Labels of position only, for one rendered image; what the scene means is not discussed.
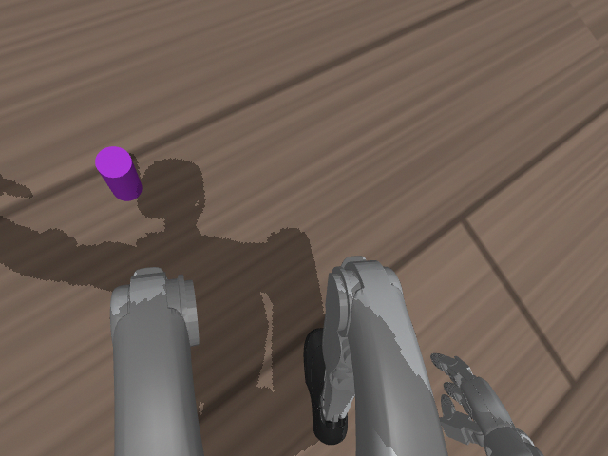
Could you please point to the right robot hand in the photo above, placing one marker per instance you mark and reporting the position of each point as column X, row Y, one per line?
column 478, row 399

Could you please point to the right robot arm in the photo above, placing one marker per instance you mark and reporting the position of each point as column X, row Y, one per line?
column 509, row 441

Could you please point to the can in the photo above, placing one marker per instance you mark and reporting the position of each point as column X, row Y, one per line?
column 118, row 171

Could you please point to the right robot foot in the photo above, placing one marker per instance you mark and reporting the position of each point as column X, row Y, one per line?
column 327, row 432

